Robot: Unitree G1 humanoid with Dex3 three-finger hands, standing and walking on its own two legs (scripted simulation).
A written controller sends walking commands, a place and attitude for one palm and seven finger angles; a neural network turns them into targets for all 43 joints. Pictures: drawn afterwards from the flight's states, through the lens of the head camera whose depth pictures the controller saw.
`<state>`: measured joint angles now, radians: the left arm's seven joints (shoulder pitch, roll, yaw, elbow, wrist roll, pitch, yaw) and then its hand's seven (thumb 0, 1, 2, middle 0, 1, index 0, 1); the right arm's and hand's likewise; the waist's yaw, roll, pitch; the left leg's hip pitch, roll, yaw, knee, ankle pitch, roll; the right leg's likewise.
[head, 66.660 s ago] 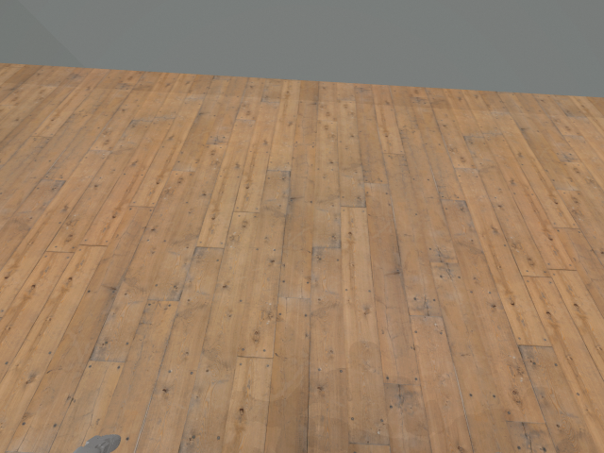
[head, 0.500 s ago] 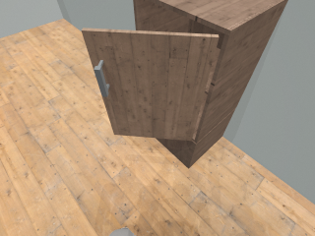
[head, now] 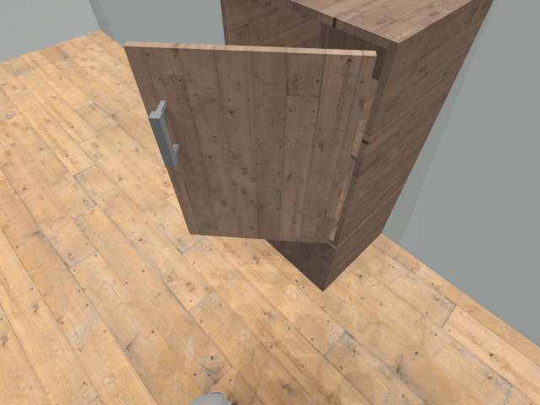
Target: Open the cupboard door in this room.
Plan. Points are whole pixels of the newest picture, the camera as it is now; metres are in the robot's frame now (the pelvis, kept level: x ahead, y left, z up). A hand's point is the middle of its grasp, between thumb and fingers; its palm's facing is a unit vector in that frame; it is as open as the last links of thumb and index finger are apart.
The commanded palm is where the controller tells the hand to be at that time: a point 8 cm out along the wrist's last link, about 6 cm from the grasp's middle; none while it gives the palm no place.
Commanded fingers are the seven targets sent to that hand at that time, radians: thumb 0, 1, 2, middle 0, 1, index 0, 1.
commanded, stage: come to a stop and stand still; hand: left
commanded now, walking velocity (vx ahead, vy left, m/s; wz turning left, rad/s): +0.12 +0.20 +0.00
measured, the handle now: (166, 134) +0.59 +0.26 +0.03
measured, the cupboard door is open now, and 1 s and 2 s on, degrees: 42 42 42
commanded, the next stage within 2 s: look again from close up in 0.40 s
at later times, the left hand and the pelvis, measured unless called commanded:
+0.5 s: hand out of the picture +0.03 +0.18 -0.16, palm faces +0.04 -0.98 -0.19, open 7.4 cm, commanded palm none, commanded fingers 0.00 0.90 0.90 -0.20 -0.30 -0.20 -0.30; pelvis +0.01 +0.01 +0.02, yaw +0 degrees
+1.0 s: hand out of the picture +0.04 +0.19 -0.15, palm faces -0.02 -0.97 -0.25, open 7.4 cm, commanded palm none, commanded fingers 0.00 0.90 0.90 -0.20 -0.30 -0.20 -0.30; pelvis +0.01 +0.00 +0.02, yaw -1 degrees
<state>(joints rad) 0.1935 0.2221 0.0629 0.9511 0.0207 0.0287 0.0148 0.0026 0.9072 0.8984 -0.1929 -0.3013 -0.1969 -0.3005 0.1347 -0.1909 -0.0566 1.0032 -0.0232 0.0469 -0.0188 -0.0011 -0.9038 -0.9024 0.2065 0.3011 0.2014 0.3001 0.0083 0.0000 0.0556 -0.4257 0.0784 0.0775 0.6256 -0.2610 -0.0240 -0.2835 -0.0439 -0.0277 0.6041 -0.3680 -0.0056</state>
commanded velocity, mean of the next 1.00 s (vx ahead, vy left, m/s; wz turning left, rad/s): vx -0.01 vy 0.02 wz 0.00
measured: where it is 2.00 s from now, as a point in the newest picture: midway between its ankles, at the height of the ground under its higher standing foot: outside the picture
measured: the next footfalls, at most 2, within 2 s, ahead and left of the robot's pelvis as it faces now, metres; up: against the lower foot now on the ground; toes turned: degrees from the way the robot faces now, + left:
left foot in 0.24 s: +0.03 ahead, +0.11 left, +0.00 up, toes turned +2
